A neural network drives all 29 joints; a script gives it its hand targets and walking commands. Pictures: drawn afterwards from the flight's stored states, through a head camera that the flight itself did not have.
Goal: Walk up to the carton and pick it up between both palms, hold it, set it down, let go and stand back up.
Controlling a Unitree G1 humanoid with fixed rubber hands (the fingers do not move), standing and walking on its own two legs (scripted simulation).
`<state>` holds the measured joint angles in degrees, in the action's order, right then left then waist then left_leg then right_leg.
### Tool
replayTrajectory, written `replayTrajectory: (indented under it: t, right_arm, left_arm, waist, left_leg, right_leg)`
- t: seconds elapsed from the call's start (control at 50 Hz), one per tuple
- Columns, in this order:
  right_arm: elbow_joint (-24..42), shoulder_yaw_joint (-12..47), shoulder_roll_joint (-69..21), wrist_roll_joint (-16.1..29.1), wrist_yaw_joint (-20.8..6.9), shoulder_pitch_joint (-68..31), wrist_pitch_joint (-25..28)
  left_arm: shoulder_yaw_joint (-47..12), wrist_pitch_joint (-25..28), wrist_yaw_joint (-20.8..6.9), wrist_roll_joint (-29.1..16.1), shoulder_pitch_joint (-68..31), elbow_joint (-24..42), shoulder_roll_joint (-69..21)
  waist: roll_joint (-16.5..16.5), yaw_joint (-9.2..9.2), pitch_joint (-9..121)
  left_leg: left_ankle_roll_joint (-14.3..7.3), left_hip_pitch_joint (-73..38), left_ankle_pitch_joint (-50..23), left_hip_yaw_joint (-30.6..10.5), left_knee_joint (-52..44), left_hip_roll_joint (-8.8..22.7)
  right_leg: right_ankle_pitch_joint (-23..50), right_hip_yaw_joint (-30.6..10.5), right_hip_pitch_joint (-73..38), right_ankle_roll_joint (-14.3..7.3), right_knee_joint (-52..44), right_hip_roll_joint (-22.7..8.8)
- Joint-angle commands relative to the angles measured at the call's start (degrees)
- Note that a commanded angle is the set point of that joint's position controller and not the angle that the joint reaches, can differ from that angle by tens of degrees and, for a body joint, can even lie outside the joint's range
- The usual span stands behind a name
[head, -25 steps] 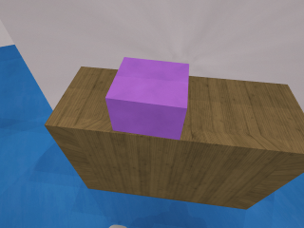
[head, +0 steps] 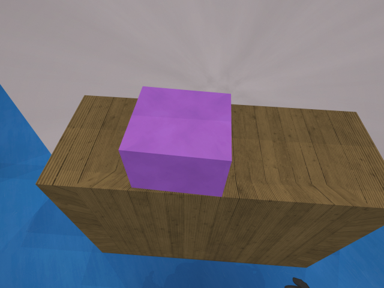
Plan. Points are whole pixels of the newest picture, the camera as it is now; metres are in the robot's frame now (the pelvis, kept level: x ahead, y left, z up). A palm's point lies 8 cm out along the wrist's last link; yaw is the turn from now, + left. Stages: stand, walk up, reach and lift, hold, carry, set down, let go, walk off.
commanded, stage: walk up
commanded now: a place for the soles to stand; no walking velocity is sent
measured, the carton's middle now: (181, 140) +0.46 +0.05 -0.01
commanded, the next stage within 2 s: none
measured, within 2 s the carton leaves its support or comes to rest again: neither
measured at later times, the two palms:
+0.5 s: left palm out of the picture +0.05 +0.27 -0.11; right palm out of the picture +0.01 -0.27 -0.13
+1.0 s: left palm out of the picture +0.09 +0.29 -0.10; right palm out of the picture -0.01 -0.27 -0.13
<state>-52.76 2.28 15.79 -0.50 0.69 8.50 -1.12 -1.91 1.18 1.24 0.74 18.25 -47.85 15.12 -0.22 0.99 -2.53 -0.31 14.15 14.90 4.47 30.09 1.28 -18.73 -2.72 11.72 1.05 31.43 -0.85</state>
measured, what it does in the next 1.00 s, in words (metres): stands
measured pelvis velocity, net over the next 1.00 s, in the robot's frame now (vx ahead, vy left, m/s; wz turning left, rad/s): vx -0.02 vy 0.03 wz -0.20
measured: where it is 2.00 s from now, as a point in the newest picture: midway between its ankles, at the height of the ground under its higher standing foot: outside the picture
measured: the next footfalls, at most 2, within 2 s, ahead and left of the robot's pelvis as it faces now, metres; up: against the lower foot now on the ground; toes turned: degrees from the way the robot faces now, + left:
right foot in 1.34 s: +0.03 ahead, -0.04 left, +0.00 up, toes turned -5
left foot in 1.58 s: +0.06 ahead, +0.20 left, +0.00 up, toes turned +2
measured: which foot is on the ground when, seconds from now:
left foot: down 0.00-1.00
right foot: down 0.00-1.00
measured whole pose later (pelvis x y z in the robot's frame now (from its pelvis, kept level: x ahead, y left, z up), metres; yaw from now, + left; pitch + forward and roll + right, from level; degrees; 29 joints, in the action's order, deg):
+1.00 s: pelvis -0.02 +0.03 -0.01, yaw -11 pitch +0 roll +1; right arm -49.9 1.5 21.0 -2.3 -1.5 13.0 -3.8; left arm -1.4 0.0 3.4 1.6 19.7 -42.4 17.4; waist 1.5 -0.2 -1.8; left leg -0.6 18.0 20.2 8.5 36.1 1.1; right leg -17.1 -13.1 19.4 2.6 36.1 2.2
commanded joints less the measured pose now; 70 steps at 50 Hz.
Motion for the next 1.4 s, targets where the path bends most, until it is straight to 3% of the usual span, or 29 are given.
replayTrajectory:
  t: [0.0,0.34,0.54,0.66,0.72,0.76,0.84,0.88,0.9,0.92,0.96,1.0,1.02,1.04,1.06,1.08,1.1,1.12,1.18,1.22,1.24,1.28,1.3,1.32,1.34,1.36,1.38]
  right_arm:
    - [1.10,-1.27,6.39,-0.67,0.06,0.90,-0.08]
    - [0.29,-1.21,9.47,-0.15,-0.34,0.82,-1.17]
    - [0.84,-1.03,9.09,-0.53,-0.64,3.49,-1.22]
    - [1.26,-1.49,10.66,-0.41,-0.47,3.53,-1.18]
    - [1.83,-1.64,10.88,-0.48,-0.52,2.48,-1.63]
    - [2.12,-1.53,10.46,-0.57,-0.70,2.47,-1.95]
    - [2.80,-1.19,8.82,-0.80,-1.09,4.54,-2.09]
    - [2.82,-1.12,8.52,-0.77,-1.07,6.00,-1.75]
    - [3.95,-2.01,11.86,-2.73,-1.84,5.45,-2.38]
    - [4.80,-1.69,10.09,-2.80,-2.18,5.10,-2.54]
    - [6.53,-1.92,8.97,-1.77,-2.44,6.11,-2.28]
    - [7.41,-2.40,9.20,-1.38,-2.54,7.58,-1.79]
    - [7.56,-2.98,9.63,-1.32,-2.54,9.15,-1.62]
    - [7.79,-3.72,11.45,-1.11,-2.40,10.58,-1.50]
    - [7.73,-4.34,13.48,-0.63,-2.21,10.57,-1.45]
    - [8.09,-4.07,12.67,-0.35,-1.91,10.10,-1.67]
    - [8.04,-3.55,10.80,-0.57,-1.74,8.84,-1.73]
    - [7.80,-3.14,9.46,-1.05,-1.41,8.49,-1.57]
    - [7.94,-3.10,8.88,-1.32,-1.34,8.10,-1.02]
    - [7.24,-3.60,9.61,-1.10,-1.36,9.88,-0.71]
    - [7.26,-3.55,9.18,-0.71,-1.35,10.26,-0.74]
    - [7.21,-3.37,9.02,-0.42,-1.51,9.57,-0.76]
    - [7.23,-3.00,8.39,-0.33,-1.45,9.48,-0.64]
    - [7.38,-2.32,6.77,0.11,-1.70,10.85,-0.18]
    - [7.86,-1.63,5.36,-0.33,-1.94,11.60,0.07]
    - [7.92,-1.67,4.05,-0.27,-1.54,11.80,-0.33]
    - [7.88,-2.10,4.53,-1.37,-1.31,10.75,-0.73]
  left_arm:
    - [1.39,0.43,0.44,-0.27,4.94,1.43,6.66]
    - [0.92,0.12,0.49,-0.38,1.77,2.77,8.80]
    - [1.62,0.10,0.56,-0.38,1.77,4.32,10.42]
    - [1.33,-0.03,0.50,-0.36,3.32,4.97,8.75]
    - [1.47,-0.18,0.66,-0.35,4.26,5.53,8.71]
    - [1.72,-0.22,0.79,-0.39,4.21,5.92,9.54]
    - [2.41,-0.18,1.05,-0.37,2.54,6.83,12.09]
    - [2.33,-0.35,1.06,-0.28,1.04,7.09,11.80]
    - [3.35,-0.46,1.99,1.08,6.72,6.79,12.63]
    - [4.08,-0.70,2.59,1.30,5.77,6.79,14.61]
    - [4.55,-1.06,3.17,1.04,4.96,7.59,14.75]
    - [4.17,-1.19,3.24,1.07,2.68,8.27,13.19]
    - [3.82,-1.18,3.02,1.08,0.84,8.67,12.18]
    - [3.21,-1.28,2.69,0.78,-0.48,9.47,9.34]
    - [2.46,-1.44,3.00,0.62,0.21,9.72,6.19]
    - [2.75,-1.51,3.61,0.65,1.13,9.26,5.57]
    - [2.96,-1.44,3.58,0.80,2.08,8.47,5.63]
    - [2.98,-1.23,3.04,0.90,2.72,7.46,5.38]
    - [2.80,-0.76,2.01,1.30,2.44,7.30,4.82]
    - [2.58,-0.60,1.76,1.26,1.03,8.15,3.45]
    - [2.69,-0.61,1.76,1.44,-0.17,8.74,3.89]
    - [2.39,-0.32,1.78,1.48,-0.05,8.71,2.75]
    - [2.26,-0.12,1.70,1.67,0.72,8.32,2.64]
    - [2.65,0.25,1.78,2.08,1.65,8.46,3.96]
    - [3.35,0.54,1.90,2.01,2.50,7.99,6.43]
    - [4.07,0.25,2.04,0.94,1.98,7.14,9.70]
    - [4.11,0.16,2.18,0.41,1.36,6.14,9.51]
  waist:
    - [-0.16,0.04,3.92]
    - [0.63,-0.75,0.37]
    - [-3.34,-1.75,0.32]
    - [0.17,-0.71,0.76]
    - [1.25,-0.18,0.35]
    - [-0.01,-0.39,0.29]
    - [-4.91,-2.09,1.32]
    - [-5.62,-2.84,1.51]
    - [-3.35,-0.37,0.50]
    - [-6.93,-0.43,-0.39]
    - [-8.98,-1.10,1.02]
    - [-8.17,-2.71,2.51]
    - [-6.10,-4.11,3.44]
    - [1.12,-4.89,2.59]
    - [6.51,-4.56,0.67]
    - [6.89,-4.45,-1.54]
    - [4.53,-3.67,-1.99]
    - [2.96,-3.20,-0.72]
    - [5.53,-2.25,1.29]
    - [7.48,-2.49,2.31]
    - [7.06,-2.65,1.73]
    - [5.39,-0.94,1.37]
    - [4.42,-0.18,2.12]
    - [2.21,-0.04,3.96]
    - [-1.60,0.08,4.70]
    - [-5.35,-0.25,3.96]
    - [-6.08,0.16,1.51]
  left_leg:
    - [-3.24,-6.18,-16.43,-5.05,-2.60,5.13]
    - [-3.57,-2.86,6.69,-3.04,-8.55,7.13]
    - [-2.66,-6.08,7.14,-1.02,-4.38,5.31]
    - [-4.57,-3.71,9.30,-2.08,-8.51,9.18]
    - [-5.16,-1.89,9.67,-0.75,-8.15,9.97]
    - [-4.43,-2.39,8.26,0.64,-5.56,8.64]
    - [-2.36,-6.75,4.00,1.32,1.55,4.22]
    - [-2.39,-8.30,3.86,0.33,0.35,4.25]
    - [-1.22,-0.99,7.12,1.13,5.66,3.32]
    - [-0.61,4.16,7.64,-0.50,6.37,2.54]
    - [-0.44,6.69,8.53,-2.26,7.44,2.00]
    - [-1.34,2.57,4.44,-3.84,3.30,2.45]
    - [-2.17,-2.28,3.03,-5.72,-1.10,4.36]
    - [-3.92,-7.04,3.45,-12.24,-9.80,9.65]
    - [-6.97,-5.50,-0.47,-19.28,-14.48,16.07]
    - [-8.13,-3.72,-4.36,-19.54,-15.66,18.46]
    - [-9.65,-3.05,-8.08,-16.42,-14.23,17.51]
    - [-9.78,-3.96,-11.43,-13.25,-13.03,15.93]
    - [-9.05,-4.58,-14.62,-9.02,-10.47,11.27]
    - [-8.62,-4.92,-19.07,-8.42,-7.61,10.88]
    - [-8.04,-2.81,-18.89,-8.84,-7.50,10.89]
    - [-6.83,1.61,-15.01,-9.05,-6.22,10.89]
    - [-5.22,3.35,-13.48,-9.39,-5.65,10.14]
    - [-3.29,7.64,-9.82,-9.18,-3.46,9.14]
    - [-0.98,11.24,-3.09,-6.73,1.42,5.09]
    - [0.64,8.90,5.95,-2.92,8.07,0.82]
    - [0.64,8.88,13.49,-3.92,13.32,0.13]
  right_leg:
    - [21.64,-3.98,2.03,-3.79,-3.09,-4.89]
    - [8.64,-6.87,8.49,-3.22,-2.03,-1.35]
    - [3.59,-14.32,15.08,-4.27,-5.74,-2.56]
    - [6.78,-8.97,12.50,-3.26,1.30,0.74]
    - [7.82,-7.76,11.31,-3.22,3.15,0.92]
    - [9.25,-10.03,12.13,-3.55,1.70,-0.08]
    - [7.23,-20.56,17.04,-5.72,-5.23,-3.92]
    - [6.13,-20.85,17.98,-5.72,-6.12,-3.68]
    - [1.90,-24.35,11.91,-8.04,-7.64,-6.34]
    - [1.46,-29.18,9.24,-10.01,-8.43,-8.91]
    - [2.88,-31.76,7.44,-11.61,-7.87,-11.37]
    - [7.04,-26.43,9.16,-9.36,-4.06,-8.52]
    - [6.46,-21.23,12.79,-7.28,0.44,-6.15]
    - [1.36,-10.20,18.46,-3.64,11.35,1.73]
    - [-10.60,-2.33,21.80,-1.53,18.90,6.26]
    - [-16.47,-2.00,23.72,-1.54,24.63,4.09]
    - [-14.99,-2.34,22.40,-1.41,27.30,2.60]
    - [-12.04,-1.10,21.33,-1.33,26.90,1.65]
    - [-8.42,3.04,16.31,-1.14,18.58,1.59]
    - [-4.80,4.86,12.17,-1.49,12.40,1.39]
    - [-2.53,5.73,9.73,-1.81,10.44,1.53]
    - [4.29,5.97,3.22,-3.04,1.47,1.47]
    - [7.99,4.91,-1.09,-3.88,-2.47,0.63]
    - [10.65,-0.86,-7.15,-5.55,-2.58,-4.00]
    - [12.44,-11.44,-9.61,-8.23,-5.49,-12.14]
    - [14.40,-17.55,-3.88,-13.63,-9.29,-19.39]
    - [14.86,-18.69,-0.39,-15.99,-12.09,-21.15]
